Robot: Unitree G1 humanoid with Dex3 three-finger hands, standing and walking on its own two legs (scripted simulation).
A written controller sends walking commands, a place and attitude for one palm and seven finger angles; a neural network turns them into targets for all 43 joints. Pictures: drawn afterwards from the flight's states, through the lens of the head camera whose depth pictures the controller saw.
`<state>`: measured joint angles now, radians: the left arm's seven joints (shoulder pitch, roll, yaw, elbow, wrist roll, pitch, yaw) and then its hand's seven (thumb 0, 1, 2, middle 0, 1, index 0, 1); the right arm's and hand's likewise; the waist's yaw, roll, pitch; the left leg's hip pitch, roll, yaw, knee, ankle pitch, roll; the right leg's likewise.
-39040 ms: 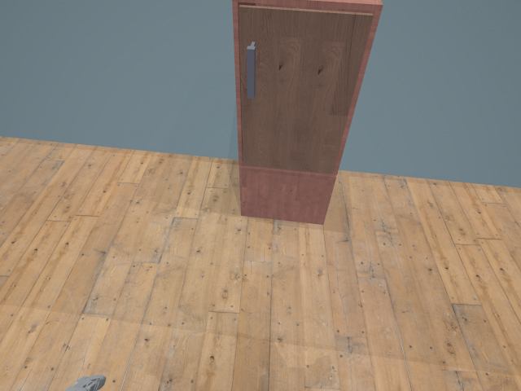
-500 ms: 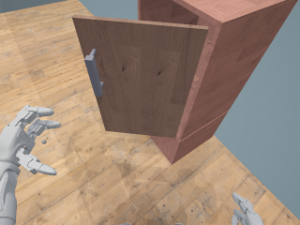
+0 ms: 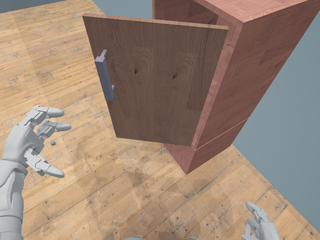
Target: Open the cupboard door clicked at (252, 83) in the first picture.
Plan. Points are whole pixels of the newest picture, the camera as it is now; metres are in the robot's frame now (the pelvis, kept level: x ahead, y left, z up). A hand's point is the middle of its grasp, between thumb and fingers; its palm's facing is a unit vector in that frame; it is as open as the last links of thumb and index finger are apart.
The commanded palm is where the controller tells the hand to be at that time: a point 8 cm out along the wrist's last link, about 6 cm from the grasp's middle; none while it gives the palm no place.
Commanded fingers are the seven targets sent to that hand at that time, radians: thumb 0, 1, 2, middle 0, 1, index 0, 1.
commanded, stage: move the hooked fingers beside the handle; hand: left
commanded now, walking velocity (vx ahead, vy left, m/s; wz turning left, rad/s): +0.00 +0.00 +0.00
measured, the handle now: (107, 76) +0.57 +0.21 +0.06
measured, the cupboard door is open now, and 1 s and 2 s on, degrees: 50 50 50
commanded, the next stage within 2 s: none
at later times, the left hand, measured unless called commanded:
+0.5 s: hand (67, 115) +0.39 +0.27 +0.07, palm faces -0.06 -1.00 -0.03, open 13.9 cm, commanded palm +0.37 +0.31 +0.07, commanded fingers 0.00 -0.50 0.30 -0.30 -1.20 -0.30 -1.20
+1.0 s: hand (77, 95) +0.46 +0.27 +0.07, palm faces -0.09 -1.00 -0.01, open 13.9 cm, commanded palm +0.45 +0.31 +0.07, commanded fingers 0.00 -0.50 0.30 -0.30 -1.20 -0.30 -1.20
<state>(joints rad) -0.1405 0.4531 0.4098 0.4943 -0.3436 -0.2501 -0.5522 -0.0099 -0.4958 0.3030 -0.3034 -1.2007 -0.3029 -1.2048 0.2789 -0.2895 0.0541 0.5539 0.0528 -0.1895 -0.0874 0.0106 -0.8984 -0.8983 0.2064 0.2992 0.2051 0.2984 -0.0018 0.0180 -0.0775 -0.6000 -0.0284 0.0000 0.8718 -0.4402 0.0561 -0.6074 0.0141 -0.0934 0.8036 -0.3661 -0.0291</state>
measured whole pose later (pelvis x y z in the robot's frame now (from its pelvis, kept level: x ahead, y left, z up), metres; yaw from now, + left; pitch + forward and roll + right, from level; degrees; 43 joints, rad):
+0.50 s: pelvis +0.00 +0.00 +0.00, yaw -2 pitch +14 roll -2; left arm -0.42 0.53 0.45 0.78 -0.28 -0.30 -0.54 -0.01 -0.49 0.30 -0.30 -1.20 -0.30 -1.20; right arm 0.36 -0.29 0.04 0.58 0.05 -0.09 -0.07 0.01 -0.90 -0.90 0.21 0.30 0.20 0.30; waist -0.06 0.00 -0.09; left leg -0.68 -0.02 0.02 0.89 -0.45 0.06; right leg -0.70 0.03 -0.07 0.82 -0.36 -0.02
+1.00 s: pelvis +0.00 +0.01 -0.02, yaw -2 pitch +18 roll -4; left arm -0.78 0.66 0.45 1.13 -0.19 -0.34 -0.55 -0.01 -0.50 0.30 -0.30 -1.20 -0.30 -1.20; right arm 0.37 -0.30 0.06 0.59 0.03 0.00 -0.06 0.01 -0.90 -0.90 0.21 0.30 0.21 0.30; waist -0.12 0.00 -0.08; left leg -0.82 -0.01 0.02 0.97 -0.47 0.07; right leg -0.82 0.03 -0.08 0.87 -0.37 -0.02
